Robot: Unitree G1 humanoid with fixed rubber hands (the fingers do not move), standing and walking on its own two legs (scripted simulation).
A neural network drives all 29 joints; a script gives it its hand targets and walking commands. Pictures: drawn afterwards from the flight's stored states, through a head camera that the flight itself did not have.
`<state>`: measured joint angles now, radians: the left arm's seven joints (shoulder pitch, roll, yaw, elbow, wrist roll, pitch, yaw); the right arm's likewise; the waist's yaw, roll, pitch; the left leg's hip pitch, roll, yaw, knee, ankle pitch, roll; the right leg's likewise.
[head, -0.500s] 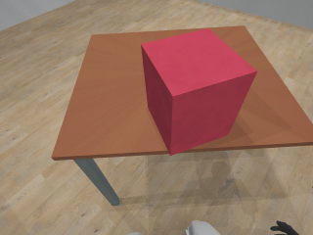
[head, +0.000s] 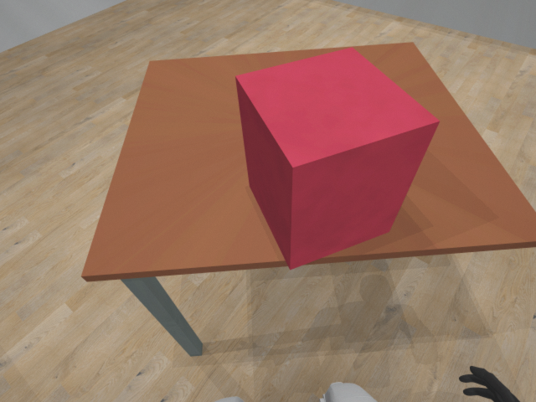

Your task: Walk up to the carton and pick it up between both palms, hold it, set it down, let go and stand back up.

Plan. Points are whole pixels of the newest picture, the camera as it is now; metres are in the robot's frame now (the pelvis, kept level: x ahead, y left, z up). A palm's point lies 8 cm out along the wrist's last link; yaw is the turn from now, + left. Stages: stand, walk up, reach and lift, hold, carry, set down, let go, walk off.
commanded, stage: walk up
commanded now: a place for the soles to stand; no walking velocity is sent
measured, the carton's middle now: (320, 162) +0.46 -0.08 +0.08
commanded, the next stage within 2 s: stand in 1.76 s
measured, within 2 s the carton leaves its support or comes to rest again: neither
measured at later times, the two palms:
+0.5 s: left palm out of the picture +0.11 +0.23 -0.07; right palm out of the picture +0.09 -0.41 -0.08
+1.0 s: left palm (141, 395) +0.16 +0.22 -0.09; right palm out of the picture +0.12 -0.41 -0.08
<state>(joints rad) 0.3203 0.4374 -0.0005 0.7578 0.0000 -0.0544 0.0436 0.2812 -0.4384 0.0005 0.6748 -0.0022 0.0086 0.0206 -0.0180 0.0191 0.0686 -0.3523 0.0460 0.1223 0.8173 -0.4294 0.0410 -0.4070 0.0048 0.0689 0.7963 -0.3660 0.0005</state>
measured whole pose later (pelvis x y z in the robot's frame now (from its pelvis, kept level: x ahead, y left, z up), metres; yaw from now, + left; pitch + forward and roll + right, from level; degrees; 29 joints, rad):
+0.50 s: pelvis +0.03 -0.09 +0.00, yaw -4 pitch -3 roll +1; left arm 0.36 0.43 0.00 0.76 0.00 -0.06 -0.02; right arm 0.34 -0.47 0.00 0.68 0.00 -0.02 0.01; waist 0.00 0.01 0.05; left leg -0.43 0.12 0.10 1.06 -0.53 0.03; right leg -0.42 -0.01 0.06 0.79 -0.34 -0.01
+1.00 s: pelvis +0.06 -0.09 +0.00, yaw -5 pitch -1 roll +0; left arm 0.32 0.44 0.00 0.77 0.00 -0.05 -0.01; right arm 0.31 -0.45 0.00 0.68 0.00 -0.01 0.01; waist 0.00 0.00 0.04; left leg -0.41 0.11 0.09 0.80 -0.35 0.00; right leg -0.40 0.00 0.06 0.81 -0.39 0.01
